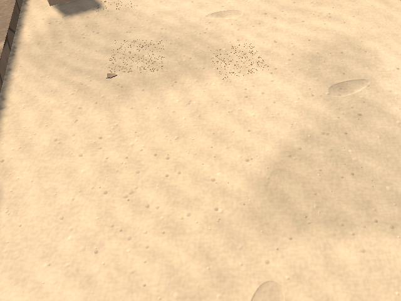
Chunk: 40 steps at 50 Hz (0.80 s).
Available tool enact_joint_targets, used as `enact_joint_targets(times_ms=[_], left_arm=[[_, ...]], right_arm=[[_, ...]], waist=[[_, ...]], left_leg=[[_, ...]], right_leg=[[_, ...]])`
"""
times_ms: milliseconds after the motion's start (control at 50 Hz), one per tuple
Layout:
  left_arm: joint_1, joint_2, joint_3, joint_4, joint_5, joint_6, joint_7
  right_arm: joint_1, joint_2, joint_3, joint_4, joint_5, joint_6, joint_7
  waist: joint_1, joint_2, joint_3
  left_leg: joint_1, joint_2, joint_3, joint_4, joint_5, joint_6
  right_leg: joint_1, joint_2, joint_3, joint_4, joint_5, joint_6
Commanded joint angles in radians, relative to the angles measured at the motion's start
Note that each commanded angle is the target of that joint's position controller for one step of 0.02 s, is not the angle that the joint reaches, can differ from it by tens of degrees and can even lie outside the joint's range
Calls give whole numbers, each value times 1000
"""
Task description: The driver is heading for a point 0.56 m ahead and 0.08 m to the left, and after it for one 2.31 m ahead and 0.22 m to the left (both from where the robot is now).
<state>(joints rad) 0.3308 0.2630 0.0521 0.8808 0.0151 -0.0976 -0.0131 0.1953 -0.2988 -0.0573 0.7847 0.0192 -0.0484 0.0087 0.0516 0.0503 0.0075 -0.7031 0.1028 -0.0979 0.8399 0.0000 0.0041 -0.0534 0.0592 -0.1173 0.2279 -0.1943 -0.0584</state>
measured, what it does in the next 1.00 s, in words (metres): goes down: left foot, then right foot 0.08 m lower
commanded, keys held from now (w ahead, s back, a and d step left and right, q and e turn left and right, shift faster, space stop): w+q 0.30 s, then w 0.08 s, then w+e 0.22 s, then e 0.30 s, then no key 0.10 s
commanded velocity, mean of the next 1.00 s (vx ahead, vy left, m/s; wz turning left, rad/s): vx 0.40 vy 0.00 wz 0.03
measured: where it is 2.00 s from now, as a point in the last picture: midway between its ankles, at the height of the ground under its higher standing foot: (192, 282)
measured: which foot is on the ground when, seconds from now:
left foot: up 0.00-0.18, down 0.20-0.76, up 0.78-1.00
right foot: down 0.00-0.24, up 0.26-0.72, down 0.74-1.00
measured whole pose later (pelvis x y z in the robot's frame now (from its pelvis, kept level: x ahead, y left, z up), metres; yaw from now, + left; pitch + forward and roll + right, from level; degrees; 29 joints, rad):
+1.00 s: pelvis +0.51 +0.05 -0.09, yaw -1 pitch +4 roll +1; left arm 0.18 0.26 0.04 0.73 0.00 -0.01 -0.01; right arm 0.19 -0.28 -0.04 0.66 -0.02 -0.02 -0.06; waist 0.00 0.02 0.05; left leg -0.70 0.05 -0.11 1.08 -0.32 -0.10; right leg -0.42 0.14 0.11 0.49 -0.12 -0.09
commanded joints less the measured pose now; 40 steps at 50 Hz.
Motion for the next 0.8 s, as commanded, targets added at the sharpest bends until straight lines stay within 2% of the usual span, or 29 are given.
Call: enact_joint_targets(times_ms=[20, 60, 80, 120, 160, 180, 200, 220, 240, 260, 280, 300, 320, 340, 360, 420, 440, 480, 500, 520, 560, 600, 660, 700, 720, 740, 760, 780, 800], left_arm=[[-51, 161, 34, -53, -4, -16, 14], [-24, 168, 37, -41, -5, -11, 14], [-10, 175, 40, -32, -2, -9, 14], [-21, 176, 45, -33, -16, 7, 18], [-52, 198, 52, -46, -23, 25, 28], [-62, 210, 56, -52, -24, 32, 35], [-76, 214, 57, -58, -26, 39, 39], [-82, 200, 50, -69, -30, 31, 40], [52, 96, 21, -88, 4, 9, 20], [21, 90, 4, -130, -23, -36, -1], [-146, 173, 26, -165, -63, -59, -10], [-180, 167, 23, -196, -62, -60, -10], [-155, 160, 26, -180, -41, -49, -6], [-131, 159, 32, -170, -23, -34, -5], [-117, 151, 33, -164, -23, -18, -7], [-162, 78, 9, -175, -11, 7, -10], [-153, 76, 7, -160, -6, 4, -17], [-206, 111, 18, -167, -22, -5, -28], [-259, 117, 15, -183, -25, -15, -29], [-299, 102, 8, -197, -18, -22, -33], [-346, 76, 0, -208, -19, -28, -48], [-354, 84, 2, -221, -34, -22, -61], [-398, 72, -6, -241, -23, -20, -74], [-330, 74, -7, -216, -13, -22, -82], [-212, 94, 7, -181, -6, -25, -82], [-27, 125, 28, -120, -2, -26, -78], [79, 213, 49, -100, 5, -19, -70], [84, 239, 45, -129, 4, -6, -60], [96, 217, 45, -158, -16, 19, -52]], right_arm=[[-70, -16, 1, -85, -5, -14, 16], [-98, -23, -1, -106, -1, -14, 26], [-85, -35, -8, -112, -3, -13, 33], [-110, -50, -14, -143, -3, -12, 46], [-86, -64, -24, -162, -7, -10, 56], [-28, -83, -36, -157, -8, -6, 58], [100, -117, -58, -131, -1, -4, 56], [256, -176, -89, -92, 3, -2, 43], [262, -280, -111, -90, 19, 8, 24], [275, -251, -89, -135, 4, -9, 29], [280, -172, -69, -128, 1, -19, 36], [218, -151, -60, -137, 4, -22, 38], [147, -121, -51, -155, 6, -24, 42], [96, -101, -44, -169, 1, -24, 38], [68, -92, -38, -176, -5, -24, 33], [86, -129, -48, -145, -10, -27, 11], [106, -148, -54, -139, -23, -32, 4], [146, -129, -48, -112, -11, -40, -9], [156, -123, -43, -101, -6, -49, -17], [156, -123, -42, -87, 1, -50, -24], [181, -129, -46, -64, -4, -53, -19], [190, -127, -47, -45, -7, -57, -16], [216, -92, -37, -30, -5, -50, -22], [222, -90, -33, -26, -11, -34, -35], [190, -103, -33, -37, -13, -26, -35], [152, -95, -26, -51, -12, -22, -31], [212, -52, -15, -74, -32, -29, -26], [355, -35, 10, -87, -25, -35, -13], [287, -123, 0, -107, -11, -43, -5]], waist=[[0, -90, 41], [15, -77, 45], [9, -85, 35], [4, -88, 63], [-28, -120, 37], [-61, -145, -1], [-131, -139, -60], [-210, -74, -121], [-119, 208, -185], [-121, 267, -326], [-181, 109, -224], [-136, 25, -142], [-85, -66, -101], [-53, -58, -89], [-34, -51, -70], [-40, -25, -29], [-53, -30, -56], [-81, -14, -31], [-97, -16, -13], [-100, -21, 18], [-138, -7, 30], [-141, 8, 45], [-163, -23, 77], [-144, -11, 46], [-79, -14, -4], [13, -37, -91], [19, -199, -221], [-20, -286, -405], [53, -171, -510]], left_leg=[[88, -9, 54, -130, 150, 5], [85, -19, 80, -135, 158, 15], [57, -8, 57, -83, 149, 27], [-28, -12, 72, -101, 10, 54], [86, -62, 151, -124, -122, 87], [196, -101, 192, -121, -180, 106], [363, -143, 209, -170, -173, 134], [615, -143, 160, -265, -74, 179], [926, 89, -230, -287, -45, 312], [1048, 226, -703, -494, -226, 458], [995, 192, -607, -546, -157, 394], [876, 169, -489, -526, -55, 359], [744, 153, -394, -518, 48, 339], [648, 130, -325, -531, 79, 325], [575, 104, -279, -560, 66, 312], [485, 74, -144, -604, 184, 295], [509, 76, -111, -582, 224, 289], [572, 58, -71, -577, 130, 254], [591, 59, -66, -577, 60, 234], [527, 15, -8, -581, -50, 204], [462, 13, 26, -563, -157, 178], [497, 45, 31, -497, -182, 170], [622, 58, 42, -327, -68, 139], [652, 68, 38, -193, 39, 120], [627, 46, 55, -49, 132, 108], [548, -12, 107, 177, 157, 78], [228, -106, 165, 589, -369, -4], [-69, -157, 67, 874, -824, -71], [-112, -114, -26, 868, -782, -76]], right_leg=[[-86, -260, 40, -111, 297, -116], [-29, -281, 15, -79, 304, -117], [28, -324, 26, -42, 353, -125], [123, -350, 15, 21, 449, -109], [122, -344, -27, 128, 723, -79], [99, -336, -46, 231, 882, -67], [55, -313, -62, 409, 939, -50], [-101, -261, -76, 675, 785, -14], [-475, -122, -62, 1042, -108, 37], [-711, 3, 127, 1238, -417, 41], [-793, -56, 207, 1229, -333, 11], [-785, -92, 209, 1142, -251, 1], [-715, -134, 208, 1057, -212, 11], [-637, -167, 209, 983, -182, 18], [-581, -182, 204, 921, -163, 25], [-544, -180, 153, 708, -54, 58], [-542, -187, 157, 713, 88, 56], [-638, -196, 181, 614, 273, 43], [-664, -187, 180, 535, 346, 32], [-602, -168, 164, 397, 470, 25], [-473, -119, 128, 289, 643, 13], [-484, -108, 162, 267, 625, -4], [-560, -92, 182, 174, 572, -17], [-510, -87, 166, 145, 534, -11], [-389, -61, 131, 130, 508, -23], [-161, -38, 88, 108, 609, -41], [220, -191, 234, 328, 1124, -128], [544, -410, 576, 462, 1353, -309], [574, -438, 619, 414, 1291, -346]])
